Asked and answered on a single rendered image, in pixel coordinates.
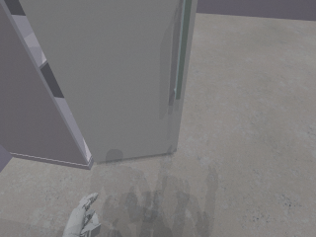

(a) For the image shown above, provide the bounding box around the handle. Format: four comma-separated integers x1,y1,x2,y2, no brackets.
174,0,193,100

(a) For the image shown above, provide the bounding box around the robot left hand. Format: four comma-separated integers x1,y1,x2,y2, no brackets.
62,193,101,237

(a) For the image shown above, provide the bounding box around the fridge door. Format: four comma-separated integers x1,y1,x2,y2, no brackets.
19,0,198,162

